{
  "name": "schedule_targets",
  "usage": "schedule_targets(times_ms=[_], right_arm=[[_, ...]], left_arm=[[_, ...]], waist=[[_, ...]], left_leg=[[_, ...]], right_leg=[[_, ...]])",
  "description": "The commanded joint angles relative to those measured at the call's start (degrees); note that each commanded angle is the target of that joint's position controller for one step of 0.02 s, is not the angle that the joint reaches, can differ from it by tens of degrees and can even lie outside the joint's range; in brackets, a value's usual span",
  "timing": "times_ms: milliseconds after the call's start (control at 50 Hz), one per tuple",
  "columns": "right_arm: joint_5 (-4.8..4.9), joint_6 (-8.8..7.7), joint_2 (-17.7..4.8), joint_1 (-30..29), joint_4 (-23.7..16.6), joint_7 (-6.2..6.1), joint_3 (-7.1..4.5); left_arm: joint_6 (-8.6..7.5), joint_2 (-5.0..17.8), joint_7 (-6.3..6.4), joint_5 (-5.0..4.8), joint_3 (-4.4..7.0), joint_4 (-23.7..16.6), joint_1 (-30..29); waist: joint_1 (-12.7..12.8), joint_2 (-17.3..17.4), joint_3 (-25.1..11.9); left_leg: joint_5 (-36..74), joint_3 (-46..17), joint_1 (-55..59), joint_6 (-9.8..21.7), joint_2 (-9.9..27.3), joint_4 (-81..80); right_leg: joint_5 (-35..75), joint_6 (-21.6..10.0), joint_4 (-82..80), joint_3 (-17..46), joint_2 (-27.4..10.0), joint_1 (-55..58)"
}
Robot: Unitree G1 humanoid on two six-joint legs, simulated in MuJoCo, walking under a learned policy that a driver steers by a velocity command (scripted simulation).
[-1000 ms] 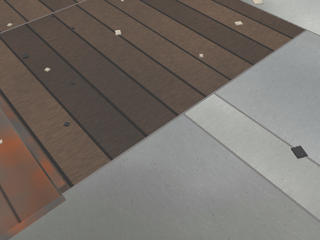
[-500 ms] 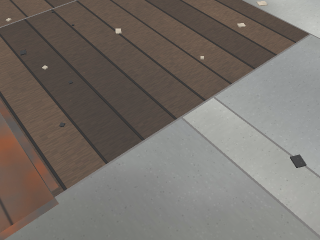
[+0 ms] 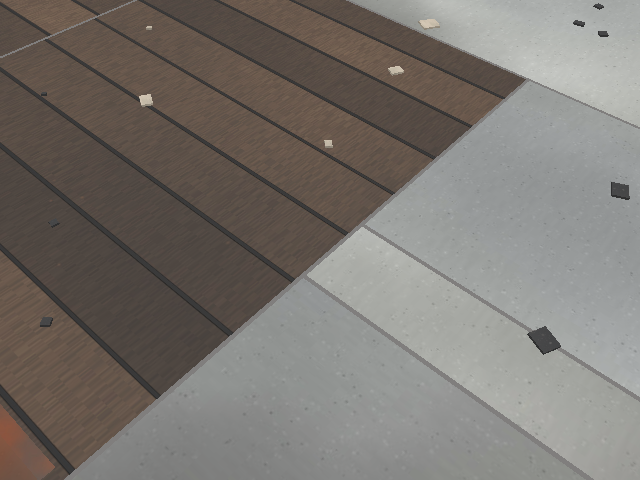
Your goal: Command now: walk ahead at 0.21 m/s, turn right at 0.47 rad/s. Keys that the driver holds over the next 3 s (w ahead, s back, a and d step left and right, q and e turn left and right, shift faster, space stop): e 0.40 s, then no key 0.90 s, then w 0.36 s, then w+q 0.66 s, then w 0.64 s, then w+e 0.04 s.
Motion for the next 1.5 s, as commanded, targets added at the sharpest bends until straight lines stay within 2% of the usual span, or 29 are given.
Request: schedule_targets(times_ms=[20, 100, 160, 220, 260, 280, 300, 320, 340, 360, 380, 420, 480, 540, 640, 700, 720, 740, 760, 780, 840, 920, 1000, 1300, 1340, 1360, 1400, 1460, 1500], right_arm=[[-0.70, 0.25, -7.81, -1.46, -3.26, -1.45, -0.76], [-0.03, 1.96, -10.63, -2.26, -4.89, -3.26, -1.26], [0.95, 2.84, -12.02, -2.35, -5.90, -3.33, -2.00], [1.96, 3.64, -13.17, -4.81, -7.92, -3.39, -2.98], [2.25, 4.08, -12.71, -5.54, -9.65, -2.96, -3.07], [-0.39, 3.63, -8.92, -3.28, -11.56, -2.21, -1.75], [-1.22, 2.67, -6.54, 0.38, -13.62, -1.17, -0.80], [0.10, 2.03, -10.05, -2.66, -13.92, -0.18, -1.67], [1.75, 2.16, -10.98, -6.06, -15.64, -0.03, -1.86], [1.22, 2.91, -10.77, -7.02, -14.51, -0.87, -2.15], [0.55, 3.94, -11.62, -7.67, -14.59, -1.86, -2.70], [-0.28, 5.21, -10.24, -5.85, -14.76, -2.13, -2.65], [-0.14, 5.53, -8.15, -5.95, -15.40, -2.85, -1.95], [0.23, 5.95, -8.58, -8.71, -16.57, -3.17, -1.80], [0.63, 5.21, -8.74, -9.63, -17.19, -2.41, -1.73], [0.40, 4.47, -7.34, -6.13, -15.90, -1.24, -1.46], [-0.60, 4.25, -9.55, -5.17, -16.00, -1.03, -1.71], [-1.45, 4.30, -14.41, -6.48, -16.58, -1.16, -2.64], [-1.71, 4.25, -11.76, -7.22, -16.22, -0.94, -2.17], [-1.48, 3.86, -9.33, -10.71, -17.49, -0.91, -1.38], [0.02, 3.17, -9.72, -9.59, -17.01, -1.08, -1.51], [-0.39, 3.45, -8.50, -6.25, -16.59, -1.03, -0.95], [0.04, 3.63, -7.79, -5.12, -16.78, -1.30, -0.77], [0.07, 4.10, -6.45, -4.21, -14.76, -1.08, -0.50], [0.45, 4.30, -6.71, -2.20, -13.49, -1.13, -0.74], [0.84, 4.25, -7.24, -2.32, -13.61, -1.24, -0.95], [1.52, 3.18, -6.93, -1.79, -14.30, -1.47, -0.82], [1.99, 0.92, -9.27, 2.35, -13.40, -1.26, -1.57], [2.09, 0.56, -12.74, 3.22, -13.10, -0.75, -2.58]], left_arm=[[1.25, -0.27, -0.65, 0.35, 0.22, -4.72, -0.58], [1.98, -1.58, -1.61, 1.09, -0.95, -10.16, -9.16], [2.53, 0.44, -2.79, 1.41, -0.62, -12.57, -11.27], [2.56, 3.55, -3.68, 1.47, 0.52, -13.61, -8.54], [1.79, 8.26, -3.27, 1.53, 2.74, -11.68, 1.18], [1.84, 14.42, -1.71, 1.86, 4.13, -12.06, 3.39], [1.62, 17.51, -1.42, 3.98, 3.99, -14.95, 1.19], [1.67, 13.45, -1.67, 3.89, 2.95, -15.96, 0.50], [1.63, 10.78, -1.59, 2.89, 2.27, -16.78, -4.65], [1.83, 8.68, -1.41, 1.49, 1.73, -17.10, -8.51], [2.15, 7.48, -1.09, 1.12, 1.33, -17.59, -10.28], [2.56, 7.95, -0.79, 2.34, 1.30, -18.00, -10.58], [2.39, 8.79, -0.08, 2.87, 1.52, -17.69, -7.55], [2.79, 8.71, 0.63, 2.82, 1.19, -17.86, -7.08], [3.15, 7.82, 0.65, 3.23, 0.25, -17.52, -6.37], [3.58, 5.93, 0.77, 2.50, -0.87, -16.66, -5.30], [3.36, 4.97, 0.81, 2.61, -1.25, -16.16, -3.26], [2.80, 3.68, 0.47, 3.04, -1.37, -16.65, -0.81], [2.31, 5.17, 0.26, 3.01, -0.90, -17.95, -4.51], [2.15, 6.45, 0.12, 2.98, -0.47, -18.02, -5.98], [3.08, 4.15, -0.20, 3.47, -0.70, -17.34, -6.79], [3.38, 4.13, -0.45, 2.76, -0.49, -16.64, -4.97], [2.69, 3.51, -0.33, 3.03, -0.68, -16.26, -5.47], [2.77, 2.77, 0.42, 2.59, -0.86, -14.49, -5.62], [3.07, 3.10, 0.44, 2.14, -0.54, -13.08, -3.74], [3.01, 3.80, 0.44, 1.70, -0.24, -12.84, -3.17], [1.57, 3.53, 0.28, 0.87, -0.35, -12.83, -2.97], [-1.69, 1.65, -0.64, 0.45, -0.77, -13.69, -6.37], [-3.20, 0.68, -1.39, -0.06, -1.02, -14.78, -8.41]], waist=[[2.13, 6.24, 3.38], [0.79, 6.60, 2.69], [0.64, 6.81, 0.75], [3.03, 7.50, -1.72], [7.86, 3.40, -7.31], [6.32, -8.39, -12.03], [2.16, -13.81, -21.75], [5.15, -6.28, -23.22], [3.42, -3.46, -16.00], [1.49, 2.89, -9.05], [0.62, 2.53, -6.87], [-0.83, -0.42, -6.15], [0.24, -2.99, -8.47], [1.70, -4.88, -8.76], [2.88, -6.35, -7.31], [0.56, -5.03, -6.46], [1.09, -2.31, -6.18], [4.79, 8.30, -5.46], [3.62, 14.79, -3.89], [3.89, 13.81, -2.93], [2.91, 11.28, -2.69], [1.98, 5.46, -1.10], [0.77, -0.07, -2.37], [0.98, 1.36, -2.13], [1.11, 1.71, -1.78], [1.39, 2.31, 0.74], [1.03, 1.95, 5.73], [-0.70, 5.48, 6.24], [-0.21, 12.33, 7.09]], left_leg=[[41.44, -4.82, 0.89, 3.44, 13.78, -7.26], [42.23, 0.77, -0.62, 4.15, 13.43, -5.94], [43.06, 1.74, 2.65, 5.14, 15.47, -2.01], [51.78, 2.35, 4.58, 4.32, 16.51, 7.16], [45.45, 4.17, 0.03, 0.71, 11.91, 26.03], [7.11, 4.11, -15.65, -3.10, 6.54, 44.62], [-27.08, -5.97, -29.69, -5.16, -4.82, 62.69], [-22.94, -14.70, -32.33, -4.61, -1.86, 65.11], [-17.20, -13.65, -35.22, -3.90, 0.16, 62.68], [-13.04, -13.06, -33.90, -4.30, 3.06, 56.22], [-10.35, -12.76, -30.86, -4.62, 4.12, 50.85], [-6.26, -10.52, -24.48, -5.49, 2.79, 45.78], [-5.36, -10.30, -23.45, -6.76, 2.38, 37.94], [-3.22, -11.11, -23.13, -6.88, 3.10, 32.50], [-5.23, -9.76, -17.71, -5.75, 2.30, 22.89], [3.06, -7.59, -7.45, -2.80, 1.01, 5.63], [6.50, -11.84, -3.24, -0.90, 5.59, 3.24], [12.64, -20.35, -2.29, 3.57, 13.40, 2.05], [10.05, -25.77, -9.05, 8.40, 17.49, -2.14], [8.65, -24.86, -10.77, 8.07, 16.56, -2.46], [4.63, -18.94, -10.71, 3.05, 11.27, 0.21], [-2.90, -12.69, -13.61, -0.68, 5.58, 2.95], [2.02, -10.09, -11.28, -1.11, 3.72, 7.17], [3.51, -9.58, -10.43, -1.85, 3.01, 7.36], [-10.97, -8.90, -11.82, -0.65, 1.85, 6.76], [-18.48, -9.72, -13.99, 0.77, 2.00, 6.33], [-26.32, -12.73, -16.18, 3.42, 3.60, 5.05], [-26.04, -22.14, -9.28, 7.78, 9.21, 0.79], [-21.49, -34.77, -3.94, 12.44, 18.34, -5.41]], right_leg=[[5.09, 2.02, -3.53, -2.03, -2.21, -7.71], [10.11, 3.08, -19.03, -6.50, -2.39, -3.90], [8.90, 1.80, -24.25, -8.27, -1.62, -1.56], [3.67, -1.49, -28.56, -10.44, 1.24, 3.70], [14.25, -5.33, -39.81, -9.54, 4.49, 18.98], [39.60, -10.28, -38.05, 7.60, -8.07, 33.70], [45.55, -24.75, -41.68, 36.30, -22.37, 43.66], [37.62, -24.38, -45.12, 33.56, -20.79, 40.81], [25.41, -20.68, -46.80, 26.59, -18.02, 34.05], [18.17, -15.34, -47.84, 19.39, -13.53, 24.71], [13.50, -12.78, -48.30, 16.04, -10.55, 18.36], [14.16, -11.75, -48.87, 11.59, -6.53, 10.47], [16.39, -12.38, -48.35, 11.23, -6.94, 11.75], [4.11, -11.17, -49.26, 13.29, -7.42, 12.30], [-2.15, -9.73, -48.39, 15.54, -7.85, 12.44], [-2.61, -5.97, -44.80, 14.11, -5.35, 11.06], [-4.13, -3.06, -41.69, 12.30, -3.20, 8.20], [-7.26, -0.03, -34.97, 4.62, 3.18, 3.86], [-8.55, 1.71, -32.82, 0.19, 4.44, 5.89], [-6.35, 2.20, -31.59, 0.17, 3.08, 8.88], [3.22, 2.20, -35.31, -0.11, 2.24, 13.93], [7.35, -0.12, -36.42, 1.79, 0.79, 17.17], [10.30, -0.71, -37.44, 3.71, -0.50, 16.56], [11.39, -0.64, -36.63, 3.77, -0.65, 18.15], [-6.57, -1.19, -36.61, 2.29, 1.27, 17.53], [-17.91, -1.78, -36.77, 2.10, 1.88, 15.01], [-26.77, -3.09, -37.49, 3.47, 1.02, 9.74], [-18.10, -2.63, -31.44, 0.38, 1.96, 3.02], [-8.76, -1.75, -24.14, -5.23, 2.93, -2.06]])
Next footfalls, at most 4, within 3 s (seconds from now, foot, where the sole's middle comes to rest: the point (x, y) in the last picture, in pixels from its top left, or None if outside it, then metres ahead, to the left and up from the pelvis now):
0.28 right None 0.21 -0.13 -0.78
0.72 left None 0.23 0.10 -0.78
2.06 left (326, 427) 0.63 -0.03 -0.78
2.56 right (404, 327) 0.89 -0.23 -0.78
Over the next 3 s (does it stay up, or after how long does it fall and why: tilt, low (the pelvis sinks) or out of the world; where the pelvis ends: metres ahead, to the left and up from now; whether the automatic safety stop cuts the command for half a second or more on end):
stays up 0.95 -0.11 -0.01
